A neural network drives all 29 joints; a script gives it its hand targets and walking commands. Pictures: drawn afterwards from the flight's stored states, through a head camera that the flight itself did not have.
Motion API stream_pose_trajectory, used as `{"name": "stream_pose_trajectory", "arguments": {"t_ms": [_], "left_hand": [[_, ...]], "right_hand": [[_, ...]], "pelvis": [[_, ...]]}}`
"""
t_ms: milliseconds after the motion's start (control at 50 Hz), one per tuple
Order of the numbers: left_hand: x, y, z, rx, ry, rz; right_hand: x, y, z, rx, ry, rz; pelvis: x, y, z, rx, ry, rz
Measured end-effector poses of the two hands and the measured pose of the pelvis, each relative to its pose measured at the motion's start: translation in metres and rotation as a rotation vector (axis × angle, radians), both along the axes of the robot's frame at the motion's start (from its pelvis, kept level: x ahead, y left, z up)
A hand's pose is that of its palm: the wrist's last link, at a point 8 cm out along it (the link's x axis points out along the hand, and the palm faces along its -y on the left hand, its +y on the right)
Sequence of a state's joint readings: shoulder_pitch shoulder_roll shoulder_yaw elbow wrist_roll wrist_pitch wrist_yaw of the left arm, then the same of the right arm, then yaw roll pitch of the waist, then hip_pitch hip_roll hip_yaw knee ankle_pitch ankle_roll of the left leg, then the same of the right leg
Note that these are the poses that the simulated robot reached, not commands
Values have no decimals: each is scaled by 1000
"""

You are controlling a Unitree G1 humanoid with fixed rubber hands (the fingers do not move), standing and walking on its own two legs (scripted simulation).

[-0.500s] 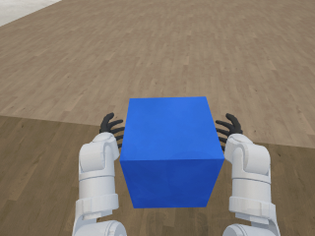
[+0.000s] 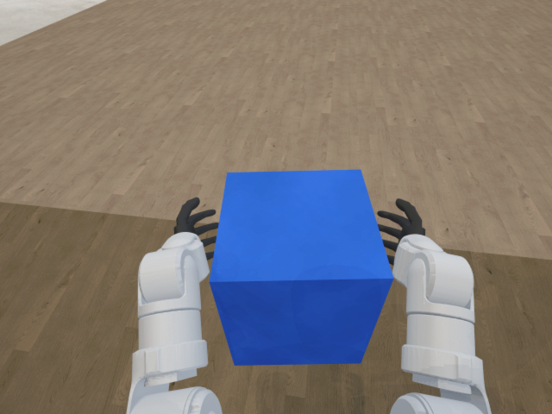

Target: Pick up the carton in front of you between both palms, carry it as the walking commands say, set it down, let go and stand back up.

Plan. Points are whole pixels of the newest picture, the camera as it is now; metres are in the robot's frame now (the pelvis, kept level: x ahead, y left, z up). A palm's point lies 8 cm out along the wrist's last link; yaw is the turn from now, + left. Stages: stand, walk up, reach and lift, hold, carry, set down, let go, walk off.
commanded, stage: carry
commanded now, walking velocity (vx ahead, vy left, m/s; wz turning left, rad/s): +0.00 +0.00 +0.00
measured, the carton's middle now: (295, 270) +0.35 +0.00 +0.04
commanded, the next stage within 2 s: none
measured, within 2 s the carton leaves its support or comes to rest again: neither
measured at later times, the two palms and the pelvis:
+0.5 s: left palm (189, 246) +0.33 +0.16 +0.12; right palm (408, 248) +0.33 -0.15 +0.12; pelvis +0.00 +0.00 +0.00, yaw +0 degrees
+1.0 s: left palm (192, 236) +0.34 +0.15 +0.12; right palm (410, 238) +0.34 -0.16 +0.12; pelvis +0.02 +0.00 -0.01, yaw +0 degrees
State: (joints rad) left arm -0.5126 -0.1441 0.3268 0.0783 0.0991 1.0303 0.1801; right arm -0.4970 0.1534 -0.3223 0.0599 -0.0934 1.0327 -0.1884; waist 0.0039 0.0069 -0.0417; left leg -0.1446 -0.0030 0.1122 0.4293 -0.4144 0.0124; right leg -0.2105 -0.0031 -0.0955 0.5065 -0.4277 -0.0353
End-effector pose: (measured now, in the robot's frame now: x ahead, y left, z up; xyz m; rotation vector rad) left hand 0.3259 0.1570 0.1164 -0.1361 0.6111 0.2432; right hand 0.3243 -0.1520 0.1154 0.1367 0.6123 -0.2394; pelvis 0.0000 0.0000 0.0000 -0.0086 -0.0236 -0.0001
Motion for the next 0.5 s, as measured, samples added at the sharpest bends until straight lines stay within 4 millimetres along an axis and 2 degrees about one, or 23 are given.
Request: {"name": "stream_pose_trajectory", "arguments": {"t_ms": [500], "left_hand": [[1, 0, 0, 0, -1, 1]], "right_hand": [[1, 0, 0, 0, 0, 0]], "pelvis": [[1, 0, 0, 0, 1, 1]]}}
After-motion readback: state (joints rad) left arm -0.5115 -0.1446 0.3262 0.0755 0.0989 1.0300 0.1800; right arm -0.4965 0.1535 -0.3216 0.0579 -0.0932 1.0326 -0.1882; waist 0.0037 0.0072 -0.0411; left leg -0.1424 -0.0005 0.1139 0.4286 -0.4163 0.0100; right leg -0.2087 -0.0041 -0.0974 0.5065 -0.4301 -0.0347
